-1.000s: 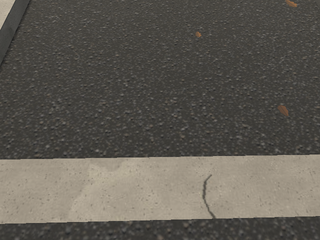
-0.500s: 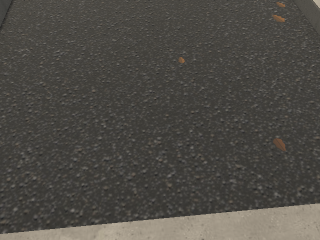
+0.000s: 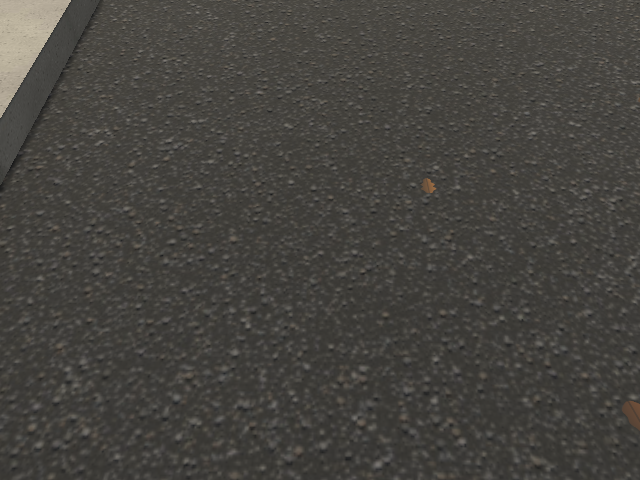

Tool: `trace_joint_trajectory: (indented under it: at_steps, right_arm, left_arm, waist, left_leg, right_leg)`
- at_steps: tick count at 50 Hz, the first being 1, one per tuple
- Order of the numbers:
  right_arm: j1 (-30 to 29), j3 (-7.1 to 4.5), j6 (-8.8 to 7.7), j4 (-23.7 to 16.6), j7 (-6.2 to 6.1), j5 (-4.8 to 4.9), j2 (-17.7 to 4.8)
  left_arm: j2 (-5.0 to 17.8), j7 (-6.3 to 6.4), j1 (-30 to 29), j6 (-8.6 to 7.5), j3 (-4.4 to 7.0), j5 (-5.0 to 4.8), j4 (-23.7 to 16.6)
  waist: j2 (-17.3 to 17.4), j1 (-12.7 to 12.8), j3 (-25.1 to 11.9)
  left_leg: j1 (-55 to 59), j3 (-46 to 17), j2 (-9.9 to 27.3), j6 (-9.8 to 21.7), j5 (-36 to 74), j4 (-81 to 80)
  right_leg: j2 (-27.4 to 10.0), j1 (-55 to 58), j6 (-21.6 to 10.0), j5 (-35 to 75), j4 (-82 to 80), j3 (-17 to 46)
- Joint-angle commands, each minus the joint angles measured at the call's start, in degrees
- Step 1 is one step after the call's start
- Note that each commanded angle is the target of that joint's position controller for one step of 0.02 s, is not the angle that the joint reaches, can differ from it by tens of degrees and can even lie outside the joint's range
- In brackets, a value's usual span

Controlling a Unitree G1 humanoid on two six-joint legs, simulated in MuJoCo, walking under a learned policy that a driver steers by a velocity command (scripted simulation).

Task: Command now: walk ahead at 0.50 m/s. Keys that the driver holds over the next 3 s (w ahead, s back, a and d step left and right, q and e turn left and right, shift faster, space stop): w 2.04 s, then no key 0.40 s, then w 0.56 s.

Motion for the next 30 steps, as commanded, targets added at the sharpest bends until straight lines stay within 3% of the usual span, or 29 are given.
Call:
trace_joint_trajectory:
  at_steps: [1,2,3,4,5,6,7,9,10,11,13,14,15,16,17,19,20,21,23,25,27,29,30]
  right_arm:
    - [-3.3,-2.34,-1.73,-3.8,-0.47,1.42,-6.4]
    - [2.1,-3.11,-2.72,-2.3,-0.79,2.61,-8.5]
    - [12.9,-3.54,-3.16,0.0,-0.65,2.39,-11.2]
    - [29.5,-3.65,-2.91,3.9,-1.03,1.32,-11.8]
    - [36.9,-3.82,-3.5,7.9,-1.35,-1.18,-10.8]
    - [29.4,-4.62,-4.46,6.8,-1.86,-0.52,-12.5]
    - [23.5,-3.98,-4.29,6.0,-2.27,0.29,-9.9]
    - [18.8,-1.84,-3.88,5.3,-2.3,0.51,-2.8]
    - [18.4,-1.43,-4.23,5.2,-2.46,0.36,-1.6]
    - [18.9,-1.57,-4.93,5.2,-2.56,0.05,-0.8]
    - [21.6,-1.71,-5.61,6.2,-1.94,-0.55,-1.9]
    - [23.8,-1.72,-5.51,7.4,-1.26,-0.86,-2.9]
    - [25.2,-1.5,-5.55,8.0,-0.57,-0.97,-2.6]
    - [26.1,-1.27,-5.53,8.3,-0.44,-1.7,-2.5]
    - [27.4,-0.44,-5.99,8.5,-1.25,-1.64,-0.7]
    - [32.2,0.16,-5.87,10.4,-1.52,-1.75,-1.0]
    - [32.8,0.29,-5.62,10.7,-1.59,-1.22,-1.4]
    - [34.1,1.2,-5.08,10.9,-1.38,-1.1,-0.5]
    - [37.6,2.33,-4.8,11.8,-1.24,-1.49,0.9]
    - [41.2,3.17,-5.06,12.9,-1.41,-1.14,1.1]
    - [46.0,3.36,-4.96,14.5,-2.22,-0.33,1.1]
    - [47.4,3.2,-4.44,15.1,-2.38,0.19,0.2]
    - [36.0,-0.44,-2.85,11.7,-5.34,6.58,-8.4]
  left_arm:
    - [9.7,1.06,1.4,0.16,2.28,-0.16,-1.1]
    - [9.8,1.26,-0.2,-0.21,2.35,-0.13,-2.0]
    - [5.3,1.38,6.5,-0.9,1.12,0.13,-2.6]
    - [3.8,0.11,6.7,-1.47,-0.01,0.87,-3.4]
    - [7.7,-0.59,-4.4,-0.95,1.79,-0.9,-5.7]
    - [8.2,0.37,-8.8,-1.01,2.25,-1.7,-6.9]
    - [8.1,1.6,-9.9,-1.03,2.2,-0.62,-7.3]
    - [4.1,2.59,-11.1,-0.37,1.11,1.27,-8.1]
    - [1.9,2.8,-10.1,0.31,0.79,1.33,-8.2]
    - [2.2,2.72,-9.5,0.83,1.06,0.71,-7.5]
    - [4.5,2.25,-13.1,1.54,1.56,0.74,-8.9]
    - [4.0,2.04,-15.8,2.1,1.41,0.99,-10.0]
    - [3.6,1.93,-17.5,2.51,1.14,1.21,-10.9]
    - [2.4,1.22,-16.0,2.6,0.45,2.14,-10.4]
    - [3.5,1.0,-17.2,1.86,0.6,2.57,-11.2]
    - [5.1,0.98,-21.9,1.46,0.72,1.47,-12.8]
    - [5.3,1.0,-23.7,1.14,0.39,1.21,-13.1]
    - [4.8,0.91,-24.5,1.31,0.18,1.46,-13.6]
    - [5.4,1.21,-26.1,2.23,0.17,1.79,-15.0]
    - [6.1,1.5,-30.3,2.62,0.23,1.91,-17.2]
    - [5.4,1.47,-36.1,2.89,-0.18,1.49,-19.1]
    - [4.5,0.89,-39.2,2.98,-0.78,1.13,-19.9]
    - [9.1,0.52,-45.8,1.44,1.6,-10.79,-22.6]
  waist:
    - [-5.4,-4.9,2.2]
    - [-4.7,-6.9,-2.9]
    - [4.0,-7.4,-16.3]
    - [12.4,-13.5,-23.3]
    - [5.6,-17.0,-14.5]
    - [2.0,-13.9,-3.3]
    - [0.4,-11.1,-0.4]
    - [-1.2,-6.7,0.8]
    - [-0.9,-5.4,0.8]
    - [-0.2,-5.1,1.5]
    - [0.1,-5.8,3.2]
    - [0.8,-6.3,3.3]
    - [0.7,-6.3,3.3]
    - [0.9,-5.6,3.2]
    - [-0.4,-6.4,2.9]
    - [-0.1,-8.5,3.2]
    - [-1.5,-9.2,2.6]
    - [1.2,-9.1,3.0]
    - [0.5,-10.0,5.8]
    - [-0.5,-11.3,7.8]
    - [-0.4,-14.5,9.6]
    - [0.4,-15.9,11.2]
    - [0.3,-14.1,14.1]
  left_leg:
    - [7.8,2.9,-2.3,3.3,-1.2,-3.1]
    - [21.5,2.4,-3.0,5.5,4.1,0.3]
    - [48.5,-8.0,3.9,14.2,8.8,3.7]
    - [65.2,-31.3,16.4,22.9,3.3,-7.6]
    - [61.1,-35.7,16.5,18.4,-4.1,-13.0]
    - [47.1,-29.6,16.3,14.8,-6.3,-14.6]
    - [37.5,-25.1,15.2,14.2,-3.9,-16.5]
    - [27.0,-18.5,13.3,13.2,1.3,-19.9]
    - [24.2,-16.4,11.6,12.8,0.7,-21.2]
    - [22.8,-13.8,9.9,12.4,-2.0,-22.2]
    - [20.4,-11.0,8.9,12.4,-2.3,-23.2]
    - [18.4,-9.4,8.2,12.3,-2.1,-22.6]
    - [17.2,-9.1,8.3,12.2,-0.4,-22.1]
    - [14.5,-8.1,7.7,11.7,0.2,-19.1]
    - [19.0,-8.8,7.5,11.5,-0.1,-15.9]
    - [22.6,-10.0,8.1,12.1,1.0,-12.5]
    - [20.6,-7.6,5.8,10.9,-1.5,-10.5]
    - [15.5,-7.3,4.6,10.8,-4.2,-10.3]
    - [15.1,-10.1,6.8,11.7,-10.3,-6.6]
    - [22.0,-13.9,8.9,12.1,-11.1,-3.4]
    - [29.5,-15.2,9.1,11.3,-12.0,-0.1]
    - [29.1,-15.9,8.4,10.7,-13.1,1.7]
    - [21.4,-18.2,10.4,8.6,-10.7,5.0]
  right_leg:
    - [-16.5,-0.5,-8.6,48.9,6.2,5.4]
    - [-12.4,-6.7,-5.4,52.1,12.5,3.0]
    - [-5.6,-22.5,-1.1,38.1,27.8,0.4]
    - [2.9,-39.3,2.1,-6.3,47.2,0.6]
    - [1.5,-49.7,-0.3,-14.9,61.9,6.5]
    - [-3.3,-51.9,-1.9,-8.8,64.6,8.9]
    - [-6.5,-48.1,-2.8,-4.3,62.2,8.8]
    - [-10.0,-42.3,-3.3,2.7,57.1,8.8]
    - [-10.6,-40.5,-3.0,4.0,55.0,8.7]
    - [-10.1,-41.0,-2.6,5.4,52.5,8.1]
    - [-10.0,-43.9,-1.6,11.3,44.7,6.4]
    - [-10.2,-43.9,-0.9,15.5,42.4,4.7]
    - [-10.3,-43.7,-0.5,19.6,39.5,4.2]
    - [-10.6,-42.2,-0.9,26.8,41.9,4.7]
    - [-11.4,-48.3,-0.6,35.9,36.1,8.1]
    - [-11.3,-52.8,0.4,41.8,31.8,7.4]
    - [-11.2,-48.9,0.1,47.9,24.9,6.7]
    - [-10.1,-43.4,-0.2,49.8,25.1,3.9]
    - [-10.6,-44.6,0.0,48.9,25.8,4.5]
    - [-10.9,-50.7,0.3,45.1,23.3,5.7]
    - [-11.2,-54.8,0.8,40.8,16.7,5.0]
    - [-11.1,-51.0,0.5,37.9,12.8,3.6]
    - [-8.8,-48.0,0.8,34.1,16.7,7.3]
Next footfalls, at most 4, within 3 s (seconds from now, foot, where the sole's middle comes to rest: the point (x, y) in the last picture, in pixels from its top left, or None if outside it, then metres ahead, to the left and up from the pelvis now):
0.04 left None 0.19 0.11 -0.77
0.72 right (417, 472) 0.58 -0.15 -0.92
1.14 left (312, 369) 0.82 0.12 -0.92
1.72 right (403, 276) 1.14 -0.12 -0.92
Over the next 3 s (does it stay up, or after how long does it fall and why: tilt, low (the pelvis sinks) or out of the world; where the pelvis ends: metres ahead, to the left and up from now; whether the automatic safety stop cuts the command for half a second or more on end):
stays up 1.45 0.03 -0.14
